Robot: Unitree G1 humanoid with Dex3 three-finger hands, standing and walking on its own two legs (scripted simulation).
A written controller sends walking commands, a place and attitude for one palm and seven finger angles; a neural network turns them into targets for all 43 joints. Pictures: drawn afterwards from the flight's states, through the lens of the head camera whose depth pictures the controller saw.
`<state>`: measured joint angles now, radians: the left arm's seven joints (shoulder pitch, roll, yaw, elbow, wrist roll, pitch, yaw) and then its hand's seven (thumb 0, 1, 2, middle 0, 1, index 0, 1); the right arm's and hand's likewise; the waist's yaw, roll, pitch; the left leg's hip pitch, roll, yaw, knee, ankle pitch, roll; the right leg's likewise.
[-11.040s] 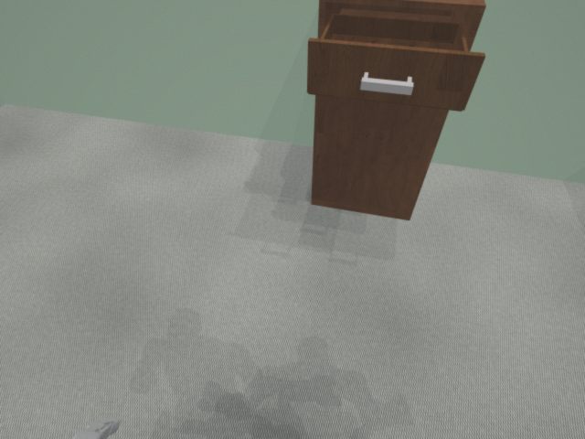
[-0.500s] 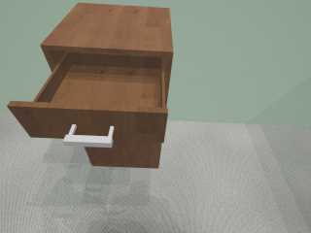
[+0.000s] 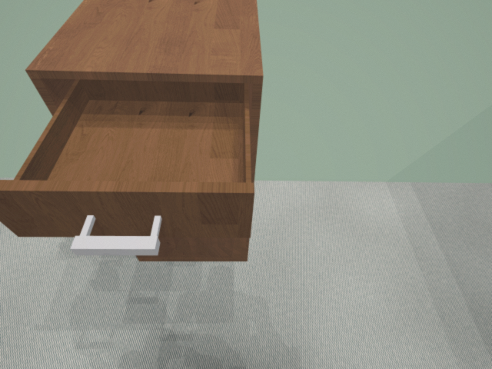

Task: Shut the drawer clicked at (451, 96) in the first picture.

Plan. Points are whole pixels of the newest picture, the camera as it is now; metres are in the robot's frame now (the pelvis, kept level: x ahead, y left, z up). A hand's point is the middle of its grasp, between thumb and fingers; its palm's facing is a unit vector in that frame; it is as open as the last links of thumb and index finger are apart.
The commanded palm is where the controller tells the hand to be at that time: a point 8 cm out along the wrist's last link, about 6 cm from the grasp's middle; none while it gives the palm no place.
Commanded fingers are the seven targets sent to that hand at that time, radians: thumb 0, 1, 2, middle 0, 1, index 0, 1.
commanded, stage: come to a stop and stand still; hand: left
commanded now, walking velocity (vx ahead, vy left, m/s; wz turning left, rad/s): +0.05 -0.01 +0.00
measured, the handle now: (120, 233) +0.30 +0.22 +0.05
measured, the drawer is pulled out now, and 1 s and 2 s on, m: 0.28 0.28 0.28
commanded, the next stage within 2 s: look again from close up in 0.56 s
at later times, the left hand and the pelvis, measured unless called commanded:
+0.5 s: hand out of the picture -0.02 +0.21 -0.16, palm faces +0.01 -0.98 -0.22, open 7.4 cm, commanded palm none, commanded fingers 0.00 0.90 0.90 -0.20 -0.30 -0.20 -0.30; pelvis -0.04 +0.02 +0.01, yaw +0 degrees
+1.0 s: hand out of the picture -0.03 +0.18 -0.17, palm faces +0.01 -0.99 -0.15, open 7.4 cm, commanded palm none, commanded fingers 0.00 0.90 0.90 -0.20 -0.30 -0.20 -0.30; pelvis -0.02 +0.02 +0.01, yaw -1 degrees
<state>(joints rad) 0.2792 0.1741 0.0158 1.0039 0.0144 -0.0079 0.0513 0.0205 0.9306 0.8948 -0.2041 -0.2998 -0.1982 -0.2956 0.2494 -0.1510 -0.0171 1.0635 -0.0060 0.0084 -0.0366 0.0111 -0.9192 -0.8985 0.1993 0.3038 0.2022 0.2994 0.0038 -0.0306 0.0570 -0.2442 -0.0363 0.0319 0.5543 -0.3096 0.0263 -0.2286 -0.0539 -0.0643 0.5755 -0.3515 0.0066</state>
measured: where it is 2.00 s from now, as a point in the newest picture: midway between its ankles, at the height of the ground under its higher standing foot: outside the picture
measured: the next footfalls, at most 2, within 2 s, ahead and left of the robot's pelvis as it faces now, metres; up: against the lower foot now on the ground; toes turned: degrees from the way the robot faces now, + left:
none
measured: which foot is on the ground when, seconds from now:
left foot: down 0.00-1.00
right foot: down 0.00-1.00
